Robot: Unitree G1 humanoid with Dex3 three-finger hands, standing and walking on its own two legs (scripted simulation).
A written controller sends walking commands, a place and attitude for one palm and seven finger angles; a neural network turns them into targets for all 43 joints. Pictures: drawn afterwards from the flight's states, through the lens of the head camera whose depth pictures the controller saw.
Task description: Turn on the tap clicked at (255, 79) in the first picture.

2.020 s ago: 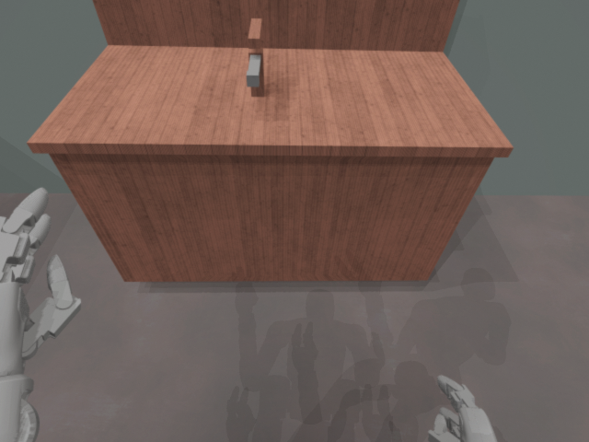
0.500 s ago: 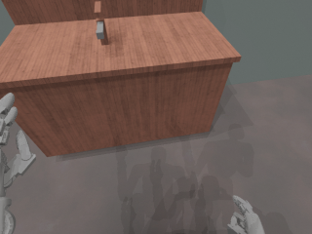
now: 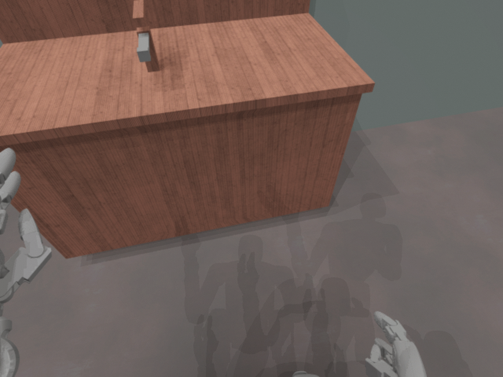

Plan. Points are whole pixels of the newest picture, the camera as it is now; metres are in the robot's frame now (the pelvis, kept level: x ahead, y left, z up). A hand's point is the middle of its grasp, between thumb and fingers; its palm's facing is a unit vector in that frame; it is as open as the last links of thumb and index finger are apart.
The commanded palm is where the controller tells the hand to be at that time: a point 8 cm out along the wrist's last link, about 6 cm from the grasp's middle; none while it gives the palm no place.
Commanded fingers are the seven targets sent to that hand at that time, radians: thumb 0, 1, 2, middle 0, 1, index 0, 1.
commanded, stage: take the last steps up to it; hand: left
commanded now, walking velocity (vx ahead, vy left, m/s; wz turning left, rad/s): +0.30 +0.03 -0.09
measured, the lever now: (143, 54) +0.82 +0.35 +0.11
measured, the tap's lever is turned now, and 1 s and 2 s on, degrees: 0 0 0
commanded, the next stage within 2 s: come to a stop and stand still in 1.68 s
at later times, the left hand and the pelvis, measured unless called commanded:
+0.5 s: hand (137, 185) +0.31 +0.17 +0.18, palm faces +0.31 -0.84 -0.45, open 7.4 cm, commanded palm +0.24 +0.23 +0.20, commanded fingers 0.00 0.90 0.90 -0.20 -0.30 -0.20 -0.30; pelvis +0.06 -0.03 +0.01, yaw -6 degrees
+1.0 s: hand (143, 128) +0.42 +0.20 +0.19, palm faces +0.37 -0.85 -0.37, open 7.4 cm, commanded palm +0.35 +0.24 +0.20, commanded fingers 0.00 0.90 0.90 -0.20 -0.30 -0.20 -0.30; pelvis +0.17 -0.02 +0.01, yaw -4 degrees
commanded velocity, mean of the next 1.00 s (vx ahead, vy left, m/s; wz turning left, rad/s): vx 0.30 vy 0.08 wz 0.07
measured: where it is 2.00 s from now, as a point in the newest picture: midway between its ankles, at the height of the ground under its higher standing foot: (272, 339)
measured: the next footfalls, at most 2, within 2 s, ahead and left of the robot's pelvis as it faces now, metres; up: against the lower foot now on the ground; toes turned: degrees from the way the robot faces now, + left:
right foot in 0.48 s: +0.12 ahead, -0.13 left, +0.00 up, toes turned -15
left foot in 0.88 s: +0.26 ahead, +0.10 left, +0.00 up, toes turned +4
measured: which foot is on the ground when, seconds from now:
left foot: down 0.00-0.48, up 0.50-0.86, down 0.88-1.00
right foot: down 0.00-0.20, up 0.22-0.46, down 0.48-0.90, up 0.92-1.00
